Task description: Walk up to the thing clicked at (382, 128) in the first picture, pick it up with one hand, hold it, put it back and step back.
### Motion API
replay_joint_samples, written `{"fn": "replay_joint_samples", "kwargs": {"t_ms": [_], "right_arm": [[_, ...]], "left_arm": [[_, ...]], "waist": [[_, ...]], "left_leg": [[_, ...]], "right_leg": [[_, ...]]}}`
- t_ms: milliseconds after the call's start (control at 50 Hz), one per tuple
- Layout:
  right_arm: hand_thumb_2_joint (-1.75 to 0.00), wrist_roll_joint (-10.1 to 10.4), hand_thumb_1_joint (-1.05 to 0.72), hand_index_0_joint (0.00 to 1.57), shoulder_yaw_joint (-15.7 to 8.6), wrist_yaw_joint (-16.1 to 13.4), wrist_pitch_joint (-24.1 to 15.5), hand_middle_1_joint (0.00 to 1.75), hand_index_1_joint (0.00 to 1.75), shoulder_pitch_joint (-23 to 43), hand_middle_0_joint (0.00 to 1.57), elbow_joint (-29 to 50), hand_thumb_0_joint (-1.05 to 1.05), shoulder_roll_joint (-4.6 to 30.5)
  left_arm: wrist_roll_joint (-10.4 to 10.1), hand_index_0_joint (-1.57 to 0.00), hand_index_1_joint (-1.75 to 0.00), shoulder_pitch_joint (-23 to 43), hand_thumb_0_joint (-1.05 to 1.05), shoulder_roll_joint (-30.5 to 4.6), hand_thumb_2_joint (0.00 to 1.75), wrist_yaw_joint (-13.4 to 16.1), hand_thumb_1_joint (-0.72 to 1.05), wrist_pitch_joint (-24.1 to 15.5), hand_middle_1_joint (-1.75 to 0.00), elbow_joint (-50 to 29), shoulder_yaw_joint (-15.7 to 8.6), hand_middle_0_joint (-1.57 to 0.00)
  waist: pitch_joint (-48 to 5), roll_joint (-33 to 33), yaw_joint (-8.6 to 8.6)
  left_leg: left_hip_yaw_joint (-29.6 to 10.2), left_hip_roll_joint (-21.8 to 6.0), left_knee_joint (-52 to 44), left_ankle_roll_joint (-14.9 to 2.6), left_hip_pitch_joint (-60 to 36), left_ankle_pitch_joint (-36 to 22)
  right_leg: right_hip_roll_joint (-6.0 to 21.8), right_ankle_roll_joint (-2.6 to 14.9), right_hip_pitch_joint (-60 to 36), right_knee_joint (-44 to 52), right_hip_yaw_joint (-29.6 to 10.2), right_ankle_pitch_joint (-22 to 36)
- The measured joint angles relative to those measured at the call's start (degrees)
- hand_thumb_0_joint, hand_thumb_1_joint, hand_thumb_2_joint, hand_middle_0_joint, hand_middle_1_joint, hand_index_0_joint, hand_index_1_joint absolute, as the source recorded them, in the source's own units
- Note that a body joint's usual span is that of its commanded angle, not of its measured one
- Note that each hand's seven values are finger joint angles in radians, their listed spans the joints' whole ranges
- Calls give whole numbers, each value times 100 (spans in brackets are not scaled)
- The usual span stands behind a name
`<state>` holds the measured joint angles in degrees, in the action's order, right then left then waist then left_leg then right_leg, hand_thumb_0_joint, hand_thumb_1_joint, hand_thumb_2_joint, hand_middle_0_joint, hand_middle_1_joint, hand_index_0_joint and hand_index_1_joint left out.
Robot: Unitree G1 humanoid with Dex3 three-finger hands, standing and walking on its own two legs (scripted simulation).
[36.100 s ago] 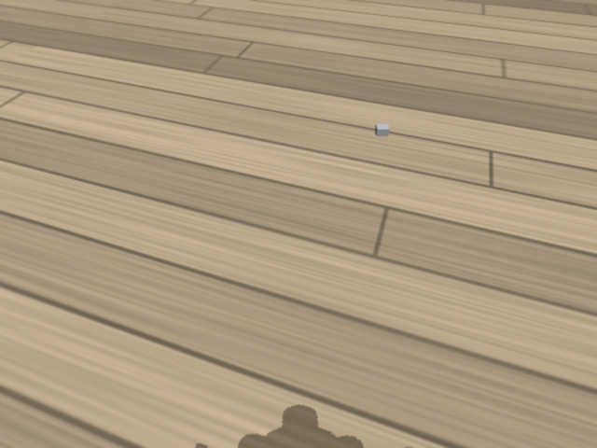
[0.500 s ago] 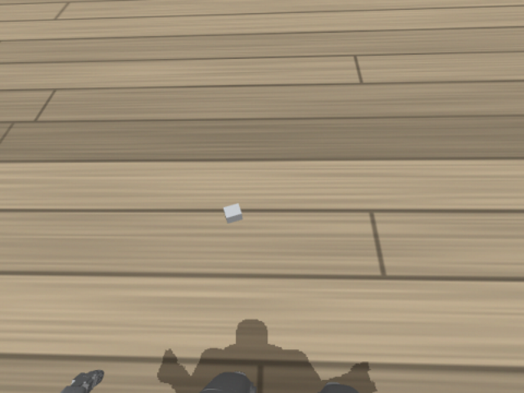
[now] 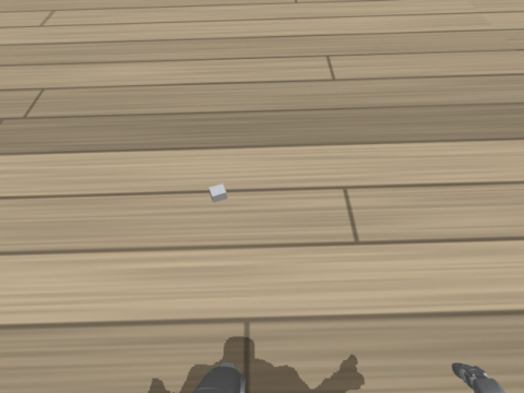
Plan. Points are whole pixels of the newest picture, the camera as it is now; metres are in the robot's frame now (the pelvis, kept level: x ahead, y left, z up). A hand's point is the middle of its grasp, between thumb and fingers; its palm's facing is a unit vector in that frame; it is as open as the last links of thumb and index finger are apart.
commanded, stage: step back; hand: left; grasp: from above
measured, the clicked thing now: (218, 193) +1.03 +0.29 -0.73
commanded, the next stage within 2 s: stand in 1.08 s
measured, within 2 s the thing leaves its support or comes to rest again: neither
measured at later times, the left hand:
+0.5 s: hand out of the picture +0.02 +0.27 -0.13, palm faces +0.09 -0.92 -0.39, open 7.4 cm
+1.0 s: hand out of the picture +0.06 +0.28 -0.14, palm faces +0.09 -0.93 -0.36, open 7.4 cm
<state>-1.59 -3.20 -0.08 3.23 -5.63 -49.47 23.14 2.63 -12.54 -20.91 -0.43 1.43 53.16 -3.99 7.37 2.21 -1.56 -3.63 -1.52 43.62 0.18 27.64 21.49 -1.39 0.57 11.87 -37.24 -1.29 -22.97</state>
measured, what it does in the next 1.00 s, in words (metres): steps on the spot: left foot, then left foot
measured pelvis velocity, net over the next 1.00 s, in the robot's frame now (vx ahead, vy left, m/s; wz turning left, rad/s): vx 0.01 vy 0.01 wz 0.08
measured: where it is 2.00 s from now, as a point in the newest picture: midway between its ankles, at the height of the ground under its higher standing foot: outside the picture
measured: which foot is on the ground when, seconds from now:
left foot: up 0.00-0.20, down 0.22-0.46, up 0.48-0.68, down 0.70-1.00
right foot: down 0.00-1.00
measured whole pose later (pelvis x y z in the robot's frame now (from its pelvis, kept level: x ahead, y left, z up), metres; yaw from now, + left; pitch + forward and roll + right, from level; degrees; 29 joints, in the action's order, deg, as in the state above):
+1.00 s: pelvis +0.01 +0.01 +0.01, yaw +5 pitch -2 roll -1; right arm -0.7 -1.0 0.6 -0.9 -2.4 -59.9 18.2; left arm 1.0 -7.8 -21.5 -0.2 -1.1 60.6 -1.9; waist 4.3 -0.4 -1.5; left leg 0.8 -1.9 31.5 0.5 15.7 13.8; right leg 1.0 -1.1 8.5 -29.4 0.6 -18.9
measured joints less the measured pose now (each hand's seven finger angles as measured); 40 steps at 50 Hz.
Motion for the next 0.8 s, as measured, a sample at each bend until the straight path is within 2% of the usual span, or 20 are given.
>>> {"fn": "replay_joint_samples", "kwargs": {"t_ms": [40,80,140,200,240,260,320,380,420,460,480,520,560,600,660,680,720,760,800], "right_arm": [[-90,34,-90,20,-10,2,24,30,30,-163,20,-120,0,17],[-90,49,-90,20,-30,12,-17,30,30,-343,20,-212,0,63],[-90,27,-90,20,-42,63,-79,30,30,-622,20,-371,1,97],[-90,-15,-90,20,-40,118,-134,30,30,-841,20,-591,1,58],[-90,-33,-90,20,-54,112,-196,30,30,-834,20,-761,1,-70],[-90,-48,-90,20,-46,111,-235,30,30,-823,20,-804,1,-143],[-90,-59,-90,20,6,161,-343,30,30,-847,20,-791,1,-269],[-90,-84,-90,21,60,176,-430,30,30,-823,20,-732,1,-351],[-90,-81,-90,21,66,191,-424,30,30,-782,20,-708,1,-349],[-90,-45,-90,21,61,180,-367,30,30,-746,20,-692,1,-300],[-90,-23,-90,21,53,155,-326,30,30,-744,20,-698,1,-272],[-90,-16,-90,21,43,96,-266,30,30,-738,20,-744,1,-242],[-90,6,-90,21,28,81,-295,30,30,-731,20,-761,1,-166],[-90,11,-90,20,11,83,-348,30,30,-711,20,-762,1,-92],[-90,6,-90,20,-8,106,-389,30,30,-640,20,-770,1,-41],[-90,8,-90,20,-12,108,-397,30,30,-603,20,-778,1,-39],[-90,2,-90,20,-21,85,-428,30,30,-497,20,-810,1,-75],[-90,-3,-90,20,5,56,-457,30,30,-370,20,-836,1,-179],[-90,11,-90,20,60,65,-463,30,30,-262,20,-838,1,-260]], "left_arm": [[14,-21,-30,-159,1,40,90,5,90,-3,-30,49,18,-21],[31,-21,-30,-232,1,72,90,17,90,-16,-30,94,15,-21],[58,-21,-30,-246,1,36,90,12,90,-77,-30,83,-16,-21],[50,-21,-30,-170,1,-72,90,-13,89,-128,-31,12,-37,-21],[19,-21,-30,-75,1,-182,90,-15,90,-105,-30,-1,-39,-21],[-13,-21,-30,-52,1,-217,90,-12,90,-84,-30,27,-36,-21],[-84,-20,-30,-4,1,-247,90,-37,90,-23,-30,205,-31,-21],[-111,-20,-30,25,1,-277,90,-80,90,-75,-30,282,-52,-21],[-108,-20,-30,39,1,-263,90,-99,90,-145,-30,320,-65,-21],[-75,-20,-30,79,1,-200,90,-79,90,-221,-30,359,-76,-20],[-40,-20,-30,87,1,-152,90,-66,90,-261,-30,360,-73,-21],[1,-20,-30,64,1,-73,90,-59,90,-308,-30,331,-58,-21],[-7,-20,-30,36,1,20,90,-45,90,-346,-30,316,-30,-21],[-17,-21,-30,8,1,80,90,-38,90,-376,-30,324,9,-21],[-40,-21,-30,19,1,82,90,-43,90,-369,-30,353,67,-21],[-55,-21,-30,36,1,67,90,-41,90,-349,-30,358,82,-21],[-95,-21,-30,88,1,18,90,-24,90,-286,-30,360,110,-21],[-167,-21,-30,170,1,-25,90,6,90,-200,-30,390,127,-21],[-210,-20,-30,258,1,-50,90,22,90,-135,-30,444,146,-21]], "waist": [[-121,-80,-92],[-194,-69,-88],[-276,-38,-54],[-335,-57,-25],[-237,-278,-45],[-217,-385,-67],[-350,-395,26],[-410,-393,103],[-432,-350,139],[-419,-217,143],[-431,-136,137],[-478,-121,59],[-451,-96,-3],[-420,-64,-30],[-355,-74,-41],[-326,-92,-35],[-235,-185,-22],[-167,-335,-45],[-179,-348,-34]], "left_leg": [[-228,342,774,39,114,272],[-308,503,1284,71,107,276],[-156,386,991,121,-292,366],[68,205,-236,112,-972,492],[193,336,-917,60,-1317,-361],[258,399,-990,34,-1367,-522],[239,337,-1000,-134,-1318,-491],[210,232,-1132,-140,-1336,-556],[179,154,-1130,-60,-1322,-568],[94,31,-922,40,-1248,-461],[-46,34,-676,9,-1149,-172],[-159,188,3,-21,-874,370],[-119,255,418,-29,-684,436],[-33,203,362,-17,-606,371],[156,66,-237,-7,-709,144],[230,38,-528,-14,-804,-62],[322,78,-1024,-11,-1004,-909],[417,155,-968,-30,-1018,-867],[415,116,-897,-59,-978,-736]], "right_leg": [[127,32,73,4,-86,71],[219,5,100,84,-62,178],[299,-22,145,120,63,246],[388,-68,219,-10,249,192],[574,-127,262,-228,208,102],[613,-99,281,-298,110,43],[408,28,472,-789,33,-538],[319,74,540,-839,102,-604],[287,84,371,-274,183,-392],[173,73,136,337,286,331],[118,58,106,390,352,520],[130,93,84,392,380,483],[176,90,-41,514,393,483],[216,37,-144,623,416,499],[281,-38,-198,576,460,405],[308,-64,-188,493,475,335],[400,-131,-133,215,466,144],[479,-110,-38,-24,334,86],[384,-19,21,-103,221,-152]]}}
